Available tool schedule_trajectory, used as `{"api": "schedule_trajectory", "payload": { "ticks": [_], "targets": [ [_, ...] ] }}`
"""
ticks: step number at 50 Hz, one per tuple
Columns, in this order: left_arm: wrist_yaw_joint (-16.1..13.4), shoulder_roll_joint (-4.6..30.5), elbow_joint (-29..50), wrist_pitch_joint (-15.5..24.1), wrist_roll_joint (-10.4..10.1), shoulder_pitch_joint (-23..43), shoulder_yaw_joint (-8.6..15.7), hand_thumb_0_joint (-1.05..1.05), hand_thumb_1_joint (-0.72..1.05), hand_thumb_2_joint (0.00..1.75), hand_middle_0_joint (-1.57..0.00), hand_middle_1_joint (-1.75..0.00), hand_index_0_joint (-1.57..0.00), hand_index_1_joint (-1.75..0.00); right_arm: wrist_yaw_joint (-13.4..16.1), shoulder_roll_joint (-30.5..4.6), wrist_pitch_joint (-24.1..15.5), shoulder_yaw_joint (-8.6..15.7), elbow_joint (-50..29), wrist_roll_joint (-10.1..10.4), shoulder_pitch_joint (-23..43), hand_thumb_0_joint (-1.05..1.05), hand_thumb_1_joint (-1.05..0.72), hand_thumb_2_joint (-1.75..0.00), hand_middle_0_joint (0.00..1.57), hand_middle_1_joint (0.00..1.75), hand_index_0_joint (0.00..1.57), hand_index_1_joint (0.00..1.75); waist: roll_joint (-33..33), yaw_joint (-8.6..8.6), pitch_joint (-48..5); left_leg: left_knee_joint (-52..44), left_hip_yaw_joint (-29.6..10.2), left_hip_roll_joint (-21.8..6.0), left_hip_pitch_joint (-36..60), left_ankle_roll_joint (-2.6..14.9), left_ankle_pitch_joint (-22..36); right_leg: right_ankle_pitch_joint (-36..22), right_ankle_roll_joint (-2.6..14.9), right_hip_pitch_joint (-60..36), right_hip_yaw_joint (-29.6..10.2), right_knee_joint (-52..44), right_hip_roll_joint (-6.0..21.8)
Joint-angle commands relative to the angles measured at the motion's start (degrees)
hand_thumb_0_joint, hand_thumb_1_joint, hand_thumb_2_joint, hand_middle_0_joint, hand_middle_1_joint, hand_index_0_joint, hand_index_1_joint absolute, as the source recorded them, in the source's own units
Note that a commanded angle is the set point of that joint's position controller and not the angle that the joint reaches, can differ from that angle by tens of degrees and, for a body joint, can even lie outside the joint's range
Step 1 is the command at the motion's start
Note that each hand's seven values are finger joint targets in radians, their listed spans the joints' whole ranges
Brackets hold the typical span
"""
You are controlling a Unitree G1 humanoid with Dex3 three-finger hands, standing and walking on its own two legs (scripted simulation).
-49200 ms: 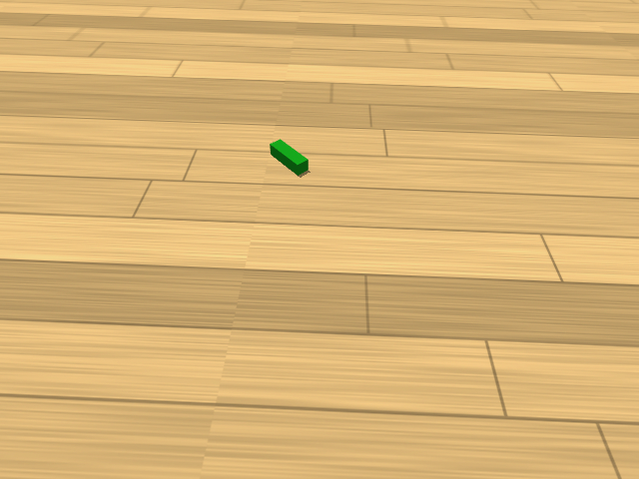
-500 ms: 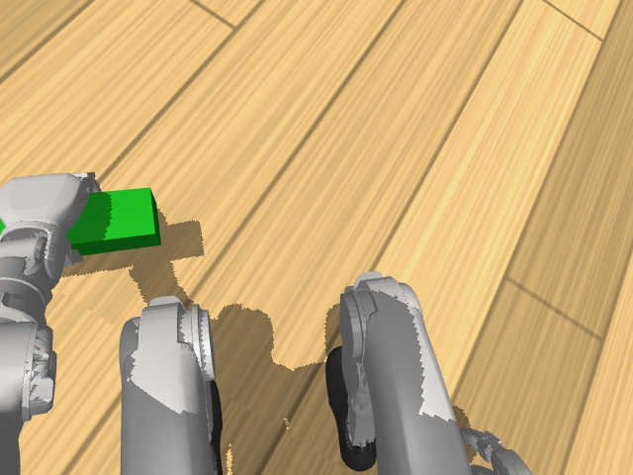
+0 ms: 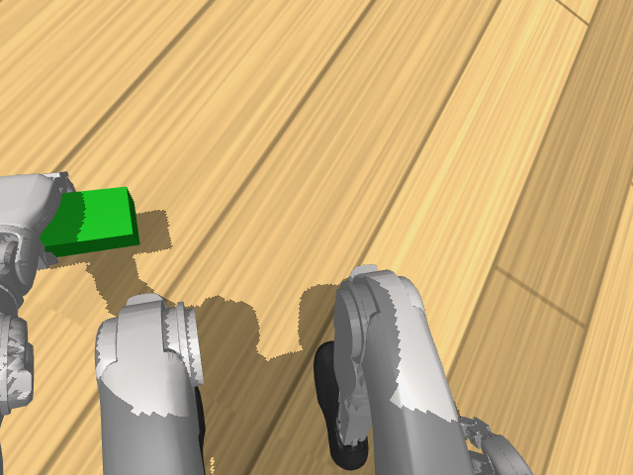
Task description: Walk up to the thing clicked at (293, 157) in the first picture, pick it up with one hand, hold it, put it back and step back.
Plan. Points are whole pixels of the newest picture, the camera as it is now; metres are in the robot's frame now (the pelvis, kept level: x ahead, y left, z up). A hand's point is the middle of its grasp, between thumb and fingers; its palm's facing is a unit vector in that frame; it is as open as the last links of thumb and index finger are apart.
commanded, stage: lower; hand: left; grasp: from above
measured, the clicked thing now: (40, 228) +0.43 +0.31 -0.22
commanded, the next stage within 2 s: rest in 0.02 s
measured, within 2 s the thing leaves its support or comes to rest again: rests again in 0.64 s
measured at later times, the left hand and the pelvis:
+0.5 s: hand (55, 234) +0.42 +0.30 -0.24, palm faces -0.48 -0.12 -0.87, open 10.0 cm; pelvis +0.01 +0.00 -0.02, yaw -3 degrees
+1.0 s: hand (54, 236) +0.42 +0.30 -0.26, palm faces -0.47 -0.12 -0.87, open 10.0 cm; pelvis +0.01 +0.01 -0.03, yaw -4 degrees
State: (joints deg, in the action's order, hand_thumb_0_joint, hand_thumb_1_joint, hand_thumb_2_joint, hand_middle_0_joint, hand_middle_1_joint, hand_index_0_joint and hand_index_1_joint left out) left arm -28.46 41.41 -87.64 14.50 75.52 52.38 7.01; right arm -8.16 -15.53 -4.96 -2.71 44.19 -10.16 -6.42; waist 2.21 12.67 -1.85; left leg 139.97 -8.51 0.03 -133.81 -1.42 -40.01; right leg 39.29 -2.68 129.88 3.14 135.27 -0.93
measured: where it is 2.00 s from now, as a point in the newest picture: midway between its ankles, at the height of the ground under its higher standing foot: (267, 445)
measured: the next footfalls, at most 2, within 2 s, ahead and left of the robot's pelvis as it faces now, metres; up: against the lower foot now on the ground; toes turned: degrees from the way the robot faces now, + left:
none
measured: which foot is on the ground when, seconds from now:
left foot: down 0.00-1.00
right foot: down 0.00-1.00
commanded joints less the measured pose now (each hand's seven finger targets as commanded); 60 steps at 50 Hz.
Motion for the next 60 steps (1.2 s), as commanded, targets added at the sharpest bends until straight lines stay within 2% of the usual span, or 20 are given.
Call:
{"api": "schedule_trajectory", "payload": {
  "ticks": [1, 5, 7, 10, 13, 16, 18, 19, 21, 22, 23, 26, 28, 29, 32, 40, 41, 43, 55, 60],
  "targets": [
    [-3.9, 14.7, 6.4, 0.2, -0.6, 17.3, 2.2, 0.00, 0.61, 0.94, -0.97, -0.83, -0.97, -0.83, 0.2, -14.5, -0.3, 4.2, -0.2, -0.6, -11.0, 0.00, -0.90, -0.90, 0.20, 0.30, 0.20, 0.30, -19.9, 0.36, -38.3, -14.4, 6.0, 0.6, 30.3, 2.21, 10.3, -11.5, 4.72, -16.0, 6.7, -11.4, -1.5],
    [-4.9, 15.0, 4.9, -0.4, 0.0, 16.5, 2.4, 0.00, 0.61, 0.95, -0.96, -0.86, -0.97, -0.85, -0.5, -14.5, -1.0, 3.5, 0.0, -1.9, -11.1, 0.00, -0.90, -0.90, 0.20, 0.30, 0.20, 0.30, -19.8, 1.51, -38.3, -12.5, 5.9, 0.4, 30.5, 2.35, 11.1, -12.9, 4.38, -16.7, 7.1, -10.6, -1.7],
    [-5.4, 15.6, 6.5, -0.6, -0.6, 15.7, 3.5, 0.00, 0.58, 0.96, -0.95, -0.82, -0.95, -0.81, -0.8, -14.8, -0.9, 3.6, 0.1, -1.7, -11.3, 0.00, -0.89, -0.89, 0.20, 0.30, 0.20, 0.30, -20.1, 0.47, -40.1, -12.5, 5.9, 0.5, 30.8, 2.35, 12.7, -14.4, 4.24, -17.9, 6.9, -10.4, -1.7],
    [-5.1, 14.7, 3.3, -0.7, -0.6, 16.2, 1.8, 0.00, 0.54, 0.90, -0.91, -0.79, -0.92, -0.78, -1.3, -14.7, -1.4, 2.8, 0.6, -2.5, -10.5, 0.00, -0.89, -0.89, 0.20, 0.30, 0.20, 0.30, -18.6, 2.14, -36.5, -11.5, 5.5, 0.2, 28.1, 2.59, 10.8, -13.4, 4.17, -16.8, 7.2, -10.3, -2.2],
    [-5.5, 17.6, 3.1, -0.3, -1.1, 14.3, 4.6, 0.00, 0.53, 0.89, -0.90, -0.80, -0.91, -0.78, -1.6, -15.4, -1.6, 2.3, 0.3, -2.9, -11.2, 0.00, -0.89, -0.89, 0.20, 0.30, 0.20, 0.30, -18.0, 1.18, -37.3, -10.4, 5.8, 0.4, 27.2, 2.71, 12.3, -14.6, 3.87, -19.5, 7.2, -10.0, -1.9],
    [-6.1, 19.7, 0.5, 0.1, -0.4, 14.0, 6.1, 0.00, 0.57, 0.90, -0.92, -0.80, -0.94, -0.79, -2.2, -16.4, -1.9, 2.3, 1.0, -3.7, -11.6, 0.00, -0.89, -0.89, 0.20, 0.30, 0.20, 0.30, -17.9, 2.68, -36.3, -9.2, 5.2, 0.0, 26.9, 2.60, 12.9, -15.7, 3.87, -19.4, 7.8, -8.9, -2.3],
    [-6.0, 17.0, 1.9, 0.9, -0.6, 15.6, 3.9, 0.00, 0.57, 0.90, -0.92, -0.82, -0.93, -0.80, -2.6, -15.8, -2.2, 1.8, -0.2, -3.8, -9.9, 0.00, -0.89, -0.89, 0.20, 0.30, 0.20, 0.30, -19.1, 2.69, -35.6, -9.2, 5.0, 0.1, 25.9, 2.55, 11.4, -14.3, 4.11, -18.9, 7.8, -9.2, -2.5],
    [-6.4, 19.2, 2.1, 1.2, -0.7, 15.0, 5.3, 0.00, 0.56, 0.91, -0.92, -0.81, -0.93, -0.80, -2.6, -16.1, -2.2, 1.6, 0.1, -4.0, -9.9, 0.00, -0.89, -0.89, 0.20, 0.30, 0.20, 0.30, -18.6, 2.42, -36.9, -8.9, 4.9, -0.1, 26.2, 2.65, 11.8, -14.9, 3.93, -20.2, 7.7, -9.4, -2.6],
    [-6.8, 18.3, 1.8, 1.6, -0.7, 15.0, 4.0, 0.00, 0.58, 0.87, -0.92, -0.80, -0.94, -0.78, -2.8, -15.9, -2.4, 0.9, 0.6, -4.1, -10.1, 0.00, -0.89, -0.89, 0.20, 0.30, 0.20, 0.30, -18.7, 2.53, -35.4, -9.0, 4.9, 0.1, 24.9, 2.61, 10.0, -13.2, 4.05, -19.5, 7.9, -9.2, -2.6],
    [-7.2, 20.6, 0.4, 1.5, -0.2, 13.5, 6.1, 0.00, 0.59, 0.90, -0.93, -0.82, -0.94, -0.80, -2.9, -16.9, -2.6, 1.4, 0.1, -4.4, -9.8, 0.00, -0.89, -0.89, 0.20, 0.30, 0.20, 0.30, -18.7, 2.79, -35.2, -8.7, 4.7, 0.0, 25.9, 2.54, 10.7, -13.6, 3.91, -18.9, 8.6, -8.5, -2.6],
    [-7.6, 19.6, 1.6, 1.8, -0.1, 14.3, 5.4, 0.00, 0.59, 0.92, -0.94, -0.81, -0.95, -0.80, -2.9, -16.8, -2.7, 1.1, -0.1, -4.6, -9.5, 0.00, -0.89, -0.89, 0.20, 0.30, 0.20, 0.30, -19.4, 2.52, -35.0, -8.8, 4.5, 0.0, 25.8, 2.38, 10.3, -12.9, 4.06, -18.1, 8.8, -8.5, -2.7],
    [-9.0, 22.6, 1.1, 1.7, 0.9, 12.5, 8.4, 0.00, 0.61, 0.96, -0.95, -0.83, -0.96, -0.82, -3.2, -17.6, -2.4, 1.3, 0.8, -5.0, -10.5, 0.00, -0.89, -0.89, 0.20, 0.30, 0.20, 0.30, -21.2, 2.53, -36.2, -8.7, 4.2, -0.1, 27.6, 2.05, 13.0, -15.4, 3.96, -18.8, 9.3, -7.3, -2.7],
    [-9.2, 20.2, -0.4, 1.3, 0.9, 12.5, 6.5, 0.00, 0.61, 0.96, -0.96, -0.82, -0.97, -0.81, -3.5, -16.8, -2.4, 1.1, 0.7, -5.2, -9.2, 0.00, -0.89, -0.90, 0.20, 0.30, 0.20, 0.30, -20.7, 2.80, -35.3, -8.5, 4.0, -0.3, 26.8, 2.10, 11.9, -15.0, 4.07, -17.8, 9.1, -7.2, -3.0],
    [-9.0, 18.8, -1.5, 1.3, 1.0, 14.5, 4.5, 0.00, 0.61, 0.95, -0.95, -0.83, -0.96, -0.82, -3.9, -16.4, -2.8, 0.7, 0.4, -5.5, -8.6, 0.00, -0.89, -0.90, 0.20, 0.30, 0.20, 0.30, -20.2, 4.25, -33.2, -7.4, 4.2, -0.4, 25.8, 2.31, 10.8, -14.6, 3.94, -17.2, 8.9, -7.4, -3.1],
    [-9.5, 21.3, -0.3, 1.3, 0.4, 13.1, 6.6, 0.00, 0.59, 0.96, -0.95, -0.81, -0.95, -0.81, -3.9, -17.4, -3.2, 0.8, 1.4, -5.7, -9.5, 0.00, -0.89, -0.90, 0.20, 0.30, 0.20, 0.30, -21.0, 3.43, -35.0, -7.2, 4.1, -0.3, 26.9, 2.28, 12.9, -16.4, 3.71, -19.4, 8.8, -7.5, -3.0],
    [-10.0, 19.8, -3.0, 1.4, 0.5, 14.9, 4.1, 0.00, 0.64, 0.88, -0.96, -0.82, -0.98, -0.80, -5.2, -18.3, -4.9, -0.3, 0.6, -6.6, -8.2, 0.00, -0.90, -0.90, 0.20, 0.30, 0.20, 0.30, -21.1, 5.79, -31.1, -7.1, 3.2, -0.5, 26.6, 2.05, 11.2, -14.9, 3.60, -17.2, 10.5, -6.7, -3.0],
    [-10.2, 19.5, -2.2, 1.5, 0.5, 14.3, 3.6, 0.00, 0.63, 0.89, -0.96, -0.80, -0.97, -0.79, -5.3, -18.4, -4.9, -0.3, 0.4, -6.2, -7.3, 0.00, -0.90, -0.90, 0.20, 0.30, 0.20, 0.30, -21.3, 4.75, -32.0, -7.7, 2.8, -0.7, 27.4, 1.95, 11.2, -14.7, 3.70, -17.1, 10.5, -7.1, -3.3],
    [-11.0, 20.7, -4.5, 1.7, 0.5, 13.6, 4.8, 0.00, 0.63, 0.89, -0.95, -0.81, -0.97, -0.80, -5.5, -19.0, -4.9, -0.4, 1.0, -6.3, -8.3, 0.00, -0.89, -0.90, 0.20, 0.30, 0.20, 0.30, -21.4, 5.19, -31.1, -8.1, 2.6, -0.6, 26.5, 1.87, 11.3, -14.7, 3.62, -17.2, 10.9, -6.6, -3.1],
    [-12.1, 21.4, -9.4, 1.8, 1.2, 15.9, 2.6, 0.00, 0.56, 0.88, -0.91, -0.82, -0.92, -0.80, -6.8, -19.5, -6.6, -2.8, 0.3, -7.2, -7.3, 0.00, -0.90, -0.90, 0.20, 0.30, 0.20, 0.30, -19.8, 7.46, -27.1, -7.3, 1.9, -0.9, 23.9, 2.30, 8.6, -13.0, 3.45, -17.2, 11.2, -7.3, -3.6],
    [-12.4, 22.1, -8.9, 1.7, 1.3, 15.9, 2.2, 0.00, 0.16, 0.83, -0.51, -0.85, -0.53, -0.83, -7.0, -19.4, -7.3, -3.7, 0.2, -7.3, -6.6, 0.00, -0.89, -0.90, 0.20, 0.30, 0.20, 0.30, -20.0, 7.23, -27.2, -7.6, 1.7, -0.8, 24.7, 2.15, 7.8, -12.3, 3.41, -17.1, 11.4, -7.4, -3.6]
  ]
}}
